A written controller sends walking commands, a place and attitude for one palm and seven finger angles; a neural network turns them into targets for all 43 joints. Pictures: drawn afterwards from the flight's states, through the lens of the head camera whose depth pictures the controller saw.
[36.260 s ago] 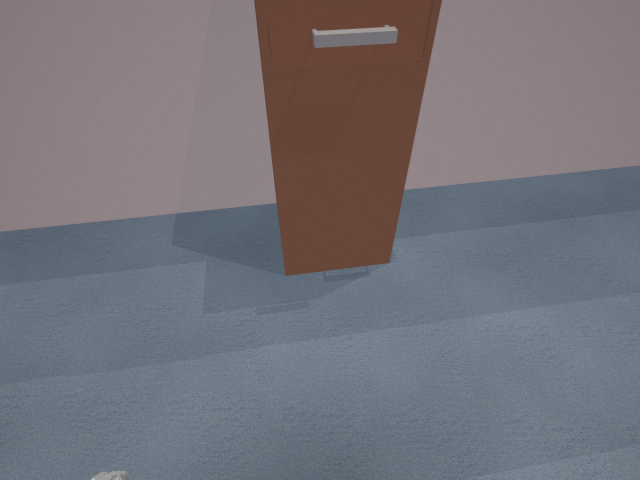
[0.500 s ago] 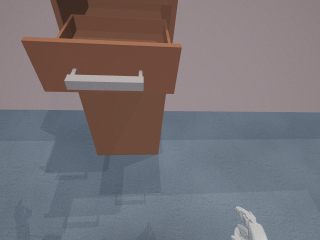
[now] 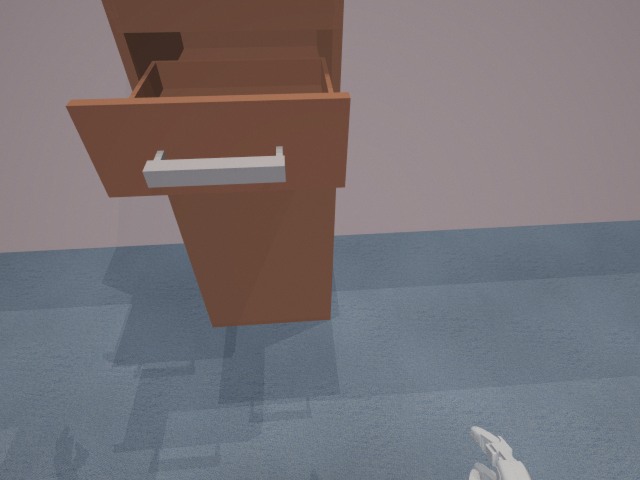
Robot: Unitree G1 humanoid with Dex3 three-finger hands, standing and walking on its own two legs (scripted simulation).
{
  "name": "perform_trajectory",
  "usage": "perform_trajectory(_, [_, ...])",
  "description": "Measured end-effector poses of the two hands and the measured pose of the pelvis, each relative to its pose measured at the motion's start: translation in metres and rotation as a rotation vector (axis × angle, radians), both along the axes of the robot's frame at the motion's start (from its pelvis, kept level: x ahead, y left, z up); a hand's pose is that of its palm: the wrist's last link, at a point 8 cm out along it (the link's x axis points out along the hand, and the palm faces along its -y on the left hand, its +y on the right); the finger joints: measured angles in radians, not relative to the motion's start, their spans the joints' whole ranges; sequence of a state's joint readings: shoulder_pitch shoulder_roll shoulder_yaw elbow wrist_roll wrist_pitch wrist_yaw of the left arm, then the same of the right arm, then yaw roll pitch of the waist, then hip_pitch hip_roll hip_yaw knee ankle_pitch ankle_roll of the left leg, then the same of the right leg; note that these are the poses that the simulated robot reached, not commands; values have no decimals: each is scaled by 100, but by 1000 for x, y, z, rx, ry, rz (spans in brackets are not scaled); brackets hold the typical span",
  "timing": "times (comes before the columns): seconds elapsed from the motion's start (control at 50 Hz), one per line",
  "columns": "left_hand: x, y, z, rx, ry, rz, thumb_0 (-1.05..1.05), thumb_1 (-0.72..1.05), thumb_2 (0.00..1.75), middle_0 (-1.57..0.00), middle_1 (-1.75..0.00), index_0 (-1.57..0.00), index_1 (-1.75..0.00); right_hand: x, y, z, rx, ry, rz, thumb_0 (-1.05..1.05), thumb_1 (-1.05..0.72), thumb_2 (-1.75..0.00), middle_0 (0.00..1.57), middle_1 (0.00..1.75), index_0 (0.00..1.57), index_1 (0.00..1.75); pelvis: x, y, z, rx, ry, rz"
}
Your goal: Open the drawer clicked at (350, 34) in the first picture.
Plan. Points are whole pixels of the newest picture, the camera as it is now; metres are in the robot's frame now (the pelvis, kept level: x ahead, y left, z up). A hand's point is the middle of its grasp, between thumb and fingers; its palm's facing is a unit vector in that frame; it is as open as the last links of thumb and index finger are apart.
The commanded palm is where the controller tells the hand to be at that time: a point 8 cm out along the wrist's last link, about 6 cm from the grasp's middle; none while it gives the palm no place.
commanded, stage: stop stepping back and stand still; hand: left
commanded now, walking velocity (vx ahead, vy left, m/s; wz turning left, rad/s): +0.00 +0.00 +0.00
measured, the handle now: (219, 162) +0.51 +0.16 +0.16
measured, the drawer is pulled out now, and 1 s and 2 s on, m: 0.30 0.30 0.30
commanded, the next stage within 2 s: let the arm hang, fingers relaxed in 0.04 s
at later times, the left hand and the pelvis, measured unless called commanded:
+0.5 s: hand out of the picture +0.04 +0.16 -0.17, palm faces +0.07 -0.97 -0.21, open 6.8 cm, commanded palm none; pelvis +0.01 -0.02 -0.01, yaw +4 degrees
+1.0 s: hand out of the picture +0.07 +0.15 -0.15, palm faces +0.07 -0.97 -0.24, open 7.3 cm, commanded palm none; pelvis +0.04 -0.03 +0.02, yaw +3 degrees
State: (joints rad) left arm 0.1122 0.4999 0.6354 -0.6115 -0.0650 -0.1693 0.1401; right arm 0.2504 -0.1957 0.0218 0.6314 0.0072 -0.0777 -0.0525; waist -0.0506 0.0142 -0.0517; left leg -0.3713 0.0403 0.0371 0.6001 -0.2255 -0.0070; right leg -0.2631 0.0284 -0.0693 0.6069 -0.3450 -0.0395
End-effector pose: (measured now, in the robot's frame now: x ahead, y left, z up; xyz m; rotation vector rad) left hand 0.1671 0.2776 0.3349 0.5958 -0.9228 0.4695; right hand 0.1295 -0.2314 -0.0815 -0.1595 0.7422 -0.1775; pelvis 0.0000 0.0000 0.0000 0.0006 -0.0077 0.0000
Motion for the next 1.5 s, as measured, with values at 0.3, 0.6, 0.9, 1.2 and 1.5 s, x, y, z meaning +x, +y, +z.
perform_trajectory(0.3, [77,5,-239,-356,1088,63,-1,90,90,-19,-30,-20,-30,24,-13,-37,15,123,74,1,-90,-90,20,30,21,30,17,7,1,20,26,53])
perform_trajectory(0.6, [-195,-55,-473,-965,2211,384,-2,100,90,-21,-30,-21,-30,-111,-35,-48,-57,723,17,1,-91,-90,20,30,20,30,22,-17,2,-24,3,77])
perform_trajectory(0.9, [-150,-65,-449,-871,2168,373,0,91,90,-20,-30,-20,-30,-94,0,-60,106,677,14,1,-90,-90,20,30,20,30,37,-26,17,5,-10,59])
perform_trajectory(1.2, [-81,-92,-449,-824,2040,239,0,92,90,-20,-30,-20,-30,-96,-30,-57,83,672,-30,1,-91,-90,20,30,20,30,43,-43,18,6,-19,49])
perform_trajectory(1.5, [-121,-97,-454,-878,2152,318,0,91,90,-20,-30,-20,-30,-115,-36,-53,73,761,-40,1,-91,-90,20,30,20,30,47,-49,18,0,-13,50])
